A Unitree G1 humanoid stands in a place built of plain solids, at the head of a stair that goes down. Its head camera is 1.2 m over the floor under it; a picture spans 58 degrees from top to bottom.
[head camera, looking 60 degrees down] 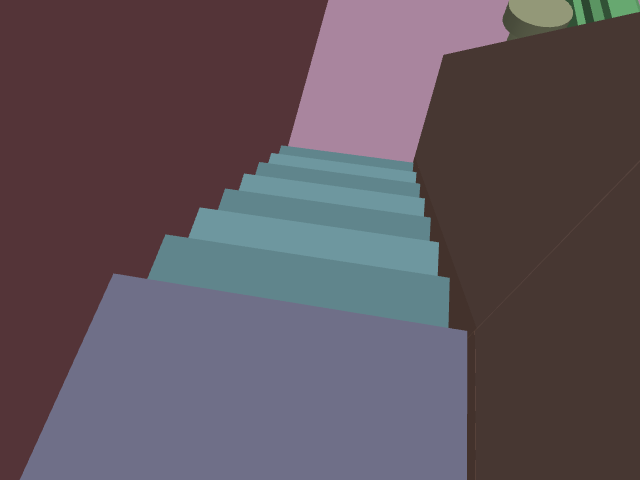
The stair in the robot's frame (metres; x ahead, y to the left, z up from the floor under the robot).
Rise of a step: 0.21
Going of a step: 0.27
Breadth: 1.07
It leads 10 degrees to the right of straight ahead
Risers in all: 8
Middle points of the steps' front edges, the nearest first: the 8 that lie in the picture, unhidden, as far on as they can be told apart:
0.49 0.11 0.00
0.75 0.06 -0.21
1.01 0.02 -0.41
1.28 -0.03 -0.62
1.54 -0.08 -0.83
1.81 -0.12 -1.04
2.07 -0.17 -1.25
2.33 -0.21 -1.46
